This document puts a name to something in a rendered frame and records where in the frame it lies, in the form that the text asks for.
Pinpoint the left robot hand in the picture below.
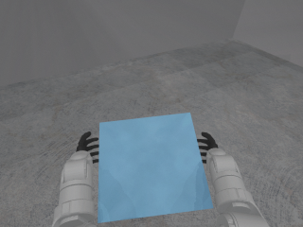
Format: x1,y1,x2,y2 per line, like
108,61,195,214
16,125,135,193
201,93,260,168
76,131,99,164

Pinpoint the right robot forearm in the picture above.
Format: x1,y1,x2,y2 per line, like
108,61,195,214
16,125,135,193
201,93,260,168
205,148,270,227

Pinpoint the carton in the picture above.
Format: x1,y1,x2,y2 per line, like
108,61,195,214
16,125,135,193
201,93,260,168
98,113,214,223

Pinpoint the right robot upper arm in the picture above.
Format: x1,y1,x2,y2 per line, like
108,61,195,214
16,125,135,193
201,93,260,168
216,211,269,227

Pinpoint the right robot hand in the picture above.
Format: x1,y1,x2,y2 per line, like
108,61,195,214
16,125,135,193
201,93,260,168
197,131,218,164

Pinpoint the left robot forearm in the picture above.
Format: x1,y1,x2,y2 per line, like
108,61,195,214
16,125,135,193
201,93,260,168
51,150,95,227

